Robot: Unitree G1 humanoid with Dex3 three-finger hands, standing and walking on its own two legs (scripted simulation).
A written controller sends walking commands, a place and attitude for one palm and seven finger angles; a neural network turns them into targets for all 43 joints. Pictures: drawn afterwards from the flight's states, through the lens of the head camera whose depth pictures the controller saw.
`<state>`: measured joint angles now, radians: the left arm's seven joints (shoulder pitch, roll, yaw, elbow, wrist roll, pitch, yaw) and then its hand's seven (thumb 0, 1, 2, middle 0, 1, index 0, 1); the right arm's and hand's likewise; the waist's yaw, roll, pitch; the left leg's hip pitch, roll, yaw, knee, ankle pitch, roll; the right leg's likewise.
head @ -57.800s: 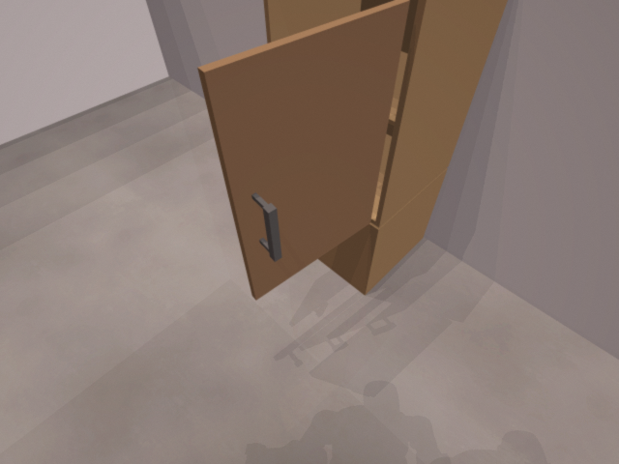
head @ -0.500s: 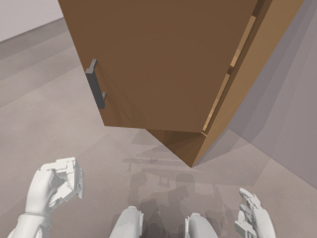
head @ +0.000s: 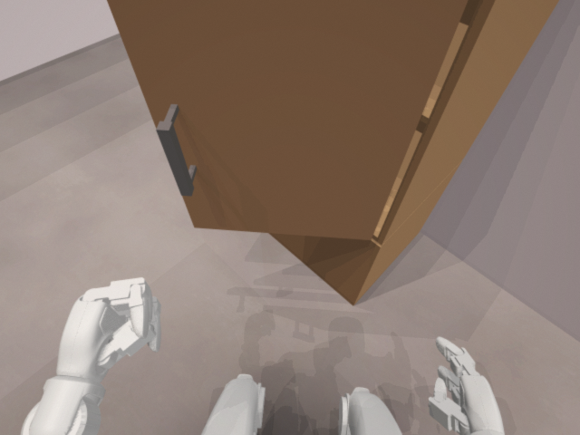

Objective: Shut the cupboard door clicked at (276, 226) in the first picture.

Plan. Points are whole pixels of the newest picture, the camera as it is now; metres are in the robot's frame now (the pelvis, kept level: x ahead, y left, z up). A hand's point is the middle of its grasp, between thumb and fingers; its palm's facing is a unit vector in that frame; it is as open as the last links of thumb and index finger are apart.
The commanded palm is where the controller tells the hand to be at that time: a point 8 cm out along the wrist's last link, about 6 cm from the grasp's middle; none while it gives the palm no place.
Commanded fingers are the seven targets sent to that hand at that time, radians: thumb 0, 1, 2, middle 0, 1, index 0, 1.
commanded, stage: bring the fist close to the handle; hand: left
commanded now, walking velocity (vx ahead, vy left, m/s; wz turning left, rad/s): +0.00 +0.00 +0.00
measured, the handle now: (180, 153) +0.51 +0.22 +0.05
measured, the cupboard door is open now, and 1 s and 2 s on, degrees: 40 40 34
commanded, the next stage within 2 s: push the door shut along its arc in 1.26 s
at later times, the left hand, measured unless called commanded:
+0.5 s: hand (175, 252) +0.33 +0.18 +0.06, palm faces -0.02 -1.00 -0.03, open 3.1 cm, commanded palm +0.32 +0.23 +0.06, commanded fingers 0.00 0.90 0.90 -1.30 -1.50 -1.30 -1.50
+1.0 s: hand (201, 198) +0.42 +0.17 +0.06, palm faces -0.01 -1.00 -0.03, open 3.1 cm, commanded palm +0.39 +0.22 +0.06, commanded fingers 0.00 0.90 0.90 -1.30 -1.50 -1.30 -1.50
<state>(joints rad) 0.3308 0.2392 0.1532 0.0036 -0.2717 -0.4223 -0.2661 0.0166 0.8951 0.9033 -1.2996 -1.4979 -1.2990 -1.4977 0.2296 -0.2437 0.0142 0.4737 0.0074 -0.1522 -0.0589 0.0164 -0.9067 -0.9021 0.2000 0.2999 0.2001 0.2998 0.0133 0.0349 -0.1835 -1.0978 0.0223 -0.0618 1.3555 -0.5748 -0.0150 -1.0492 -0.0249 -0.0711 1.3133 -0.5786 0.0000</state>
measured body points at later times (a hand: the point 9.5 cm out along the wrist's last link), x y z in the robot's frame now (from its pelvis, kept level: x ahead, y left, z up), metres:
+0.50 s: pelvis +0.00 +0.00 +0.01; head +0.09 +0.01 +0.46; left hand +0.33 +0.24 +0.06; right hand +0.15 -0.25 -0.08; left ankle +0.04 +0.12 -0.61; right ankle +0.03 -0.13 -0.61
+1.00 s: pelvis +0.00 +0.00 +0.01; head +0.10 +0.00 +0.45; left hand +0.41 +0.22 +0.07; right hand +0.10 -0.26 -0.10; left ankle +0.04 +0.12 -0.61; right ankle +0.03 -0.13 -0.61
